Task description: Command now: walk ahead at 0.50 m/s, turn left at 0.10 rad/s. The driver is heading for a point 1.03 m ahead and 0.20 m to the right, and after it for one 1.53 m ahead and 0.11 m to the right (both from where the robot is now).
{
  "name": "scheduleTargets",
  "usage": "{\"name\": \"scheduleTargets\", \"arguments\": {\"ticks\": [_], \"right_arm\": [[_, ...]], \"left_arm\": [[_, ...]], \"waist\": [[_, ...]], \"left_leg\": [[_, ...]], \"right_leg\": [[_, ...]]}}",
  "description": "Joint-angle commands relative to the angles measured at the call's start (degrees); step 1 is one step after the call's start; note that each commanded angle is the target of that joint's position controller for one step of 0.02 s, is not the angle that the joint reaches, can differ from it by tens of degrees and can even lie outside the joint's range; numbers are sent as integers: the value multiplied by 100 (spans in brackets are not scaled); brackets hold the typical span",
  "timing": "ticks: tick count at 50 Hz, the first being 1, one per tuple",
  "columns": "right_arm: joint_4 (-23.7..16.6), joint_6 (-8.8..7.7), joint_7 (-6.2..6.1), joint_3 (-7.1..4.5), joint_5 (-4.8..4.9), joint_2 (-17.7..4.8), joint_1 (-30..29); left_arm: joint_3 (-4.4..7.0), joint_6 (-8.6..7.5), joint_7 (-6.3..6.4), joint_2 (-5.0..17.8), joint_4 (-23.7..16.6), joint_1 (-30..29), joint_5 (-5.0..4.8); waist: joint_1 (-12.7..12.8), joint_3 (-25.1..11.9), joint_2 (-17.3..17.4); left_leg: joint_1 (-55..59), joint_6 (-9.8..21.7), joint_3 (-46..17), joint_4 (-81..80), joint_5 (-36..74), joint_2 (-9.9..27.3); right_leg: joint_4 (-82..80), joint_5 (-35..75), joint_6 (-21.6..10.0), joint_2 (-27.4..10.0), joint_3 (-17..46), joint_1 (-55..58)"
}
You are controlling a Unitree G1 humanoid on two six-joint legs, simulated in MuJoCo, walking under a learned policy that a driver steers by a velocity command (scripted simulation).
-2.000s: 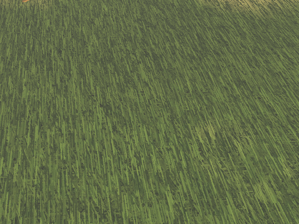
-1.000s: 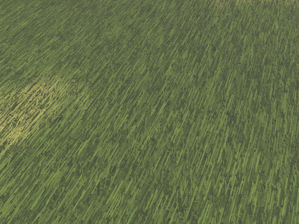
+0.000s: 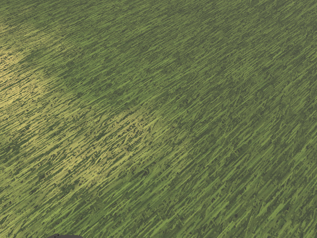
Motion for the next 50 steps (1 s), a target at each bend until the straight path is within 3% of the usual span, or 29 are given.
{"name": "scheduleTargets", "arguments": {"ticks": [1,2,3,4,5,6,7,9,12,15,18,23,25,26,27,28,29,30,31,32,33,35,37,40,45,50], "right_arm": [[-138,-62,-71,-199,-80,-1017,-80],[-140,-66,-53,-192,-55,-1027,-186],[-319,-109,-29,-104,-30,-729,-88],[-253,-91,13,-56,159,-285,759],[-220,-75,-12,-137,-57,-799,251],[-327,-88,29,-145,-36,-782,-210],[-373,-85,60,-109,-40,-683,-451],[-349,43,138,-74,-114,-524,-414],[-370,155,219,-29,-137,-343,-562],[-629,176,248,14,-135,-295,-1382],[-832,139,273,93,-90,-160,-2117],[-1014,100,244,112,-52,-224,-2822],[-1035,70,221,74,-63,-314,-2808],[-952,35,195,50,-83,-337,-2565],[-742,-24,157,10,-111,-381,-2007],[-434,-119,101,-42,-176,-466,-1158],[-233,-190,26,-137,-299,-809,-297],[-184,-122,15,-298,-288,-1339,-31],[-224,-42,55,-293,45,-1056,-74],[-295,-52,46,-193,79,-749,-699],[-338,-75,39,-102,46,-409,-1097],[-305,-90,-35,-34,56,-215,-1331],[-319,-127,-62,-61,40,-338,-1330],[-349,-104,-106,-99,21,-433,-1388],[-308,48,-173,-141,0,-497,-1237],[-317,248,-136,-270,-58,-717,-1082]], "left_arm": [[251,-148,129,776,-49,834,-34],[310,-207,211,898,223,1775,6],[422,-224,321,1375,367,2715,127],[526,-199,273,1734,428,2586,156],[450,-161,202,1238,393,2128,-88],[366,-175,177,896,322,1549,-125],[312,-210,149,661,336,1326,-82],[243,-280,165,489,502,1316,-91],[266,-408,134,582,759,1638,-140],[271,-414,129,601,941,1880,-156],[261,-409,126,592,1092,2091,-175],[270,-381,185,686,1340,2486,-119],[281,-350,230,729,1403,2450,-83],[276,-331,255,721,1425,2364,-66],[272,-312,274,722,1447,2306,-69],[251,-298,281,690,1460,2252,-123],[191,-331,294,553,1298,2266,-200],[20,-301,287,-164,1313,3274,-438],[236,-202,397,603,1481,2947,-269],[259,-193,395,543,1338,2461,-247],[242,-184,378,437,1293,2168,-202],[293,-8,296,382,1294,2083,-57],[313,140,240,223,1298,2204,-37],[354,275,235,183,1155,1981,-31],[300,401,176,109,758,1183,5],[323,466,128,235,443,802,5]], "waist": [[723,-406,553],[1189,-887,411],[1418,-1678,-245],[873,-2064,-1473],[813,-1389,-402],[629,-639,-124],[548,-308,120],[313,-122,-123],[239,-75,-200],[362,167,-193],[536,223,-225],[742,239,-265],[656,237,-279],[523,172,-278],[312,-93,-276],[-36,-536,-121],[-288,-1230,197],[15,-2267,1614],[-123,-2308,590],[123,-1460,529],[250,-867,434],[516,-444,580],[671,-608,557],[752,-566,622],[551,-416,783],[343,-391,787]], "left_leg": [[-249,142,-287,1663,6581,1624],[-794,75,-105,2840,6007,1429],[-1826,17,143,4596,3839,1024],[-3762,-209,294,6469,-1040,-152],[-4230,-100,-192,6695,-690,248],[-4283,-107,-122,6464,-133,527],[-4172,-123,5,6205,115,715],[-3795,-231,151,5773,250,941],[-3921,-383,386,5374,496,1065],[-4447,-543,632,4585,1150,1265],[-4283,-617,855,3390,1813,1217],[-4059,-469,964,2403,1972,1039],[-3947,-313,935,2190,1560,967],[-3618,-226,945,2026,1359,838],[-3004,-126,996,1786,1348,637],[-1938,14,1019,1357,1977,596],[-409,239,175,1640,3289,1559],[1401,1356,-2086,1802,5463,3517],[870,1381,-2102,1619,5909,3322],[117,1172,-1202,1411,5950,3057],[-566,896,-713,1120,5738,2802],[-1524,511,-9,716,5330,2405],[-1821,521,369,620,5511,2339],[-2043,580,811,518,4942,2300],[-2049,546,1197,498,3641,2292],[-1786,577,1120,838,2774,2638]], "right_leg": [[-342,-618,-339,507,-103,1562],[-692,-354,-510,306,69,2855],[-656,-871,-799,-1047,1519,4273],[-1298,-735,-1704,-2370,4369,5308],[-1668,-1216,-1543,-2019,4367,4607],[-1802,-1168,-1402,-1834,3343,3776],[-1984,-639,-1266,-1563,2743,3223],[-2238,52,-1016,-1146,1903,2580],[-2499,648,-1029,-990,1400,2458],[-2745,831,-966,-805,1013,2531],[-2712,1215,-793,-591,653,2593],[-2465,1697,-740,-890,687,3302],[-2194,2172,-713,-1054,724,3666],[-1813,2958,-632,-1028,658,3759],[-1155,3752,-524,-919,593,3824],[-152,3763,-362,-661,397,3566],[1213,2051,-213,-415,263,2516],[3498,-2701,45,571,-74,663],[4034,-3067,22,577,641,499],[3923,-2706,6,303,813,340],[3578,-2416,23,103,734,307],[3178,-2017,128,-32,639,745],[3205,-1769,220,97,508,1040],[2948,-1446,305,53,393,843],[1669,-1005,298,-91,144,849],[980,-1706,135,-17,-87,1035]]}}
Velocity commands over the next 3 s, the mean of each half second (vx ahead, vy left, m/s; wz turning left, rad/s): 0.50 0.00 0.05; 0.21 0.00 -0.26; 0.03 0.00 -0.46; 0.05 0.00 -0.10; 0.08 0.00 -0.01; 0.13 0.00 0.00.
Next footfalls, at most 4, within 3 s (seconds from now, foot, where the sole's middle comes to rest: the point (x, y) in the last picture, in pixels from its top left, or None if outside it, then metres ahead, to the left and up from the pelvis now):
0.04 right None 0.20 -0.09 -0.77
0.58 left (133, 230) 0.49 0.09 -0.77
1.10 right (181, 234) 0.46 -0.10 -0.77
1.58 left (133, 227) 0.50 0.09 -0.77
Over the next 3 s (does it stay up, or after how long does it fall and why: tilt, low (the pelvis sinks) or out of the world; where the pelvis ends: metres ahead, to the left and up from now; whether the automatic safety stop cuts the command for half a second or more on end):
stays up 0.47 -0.03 0.01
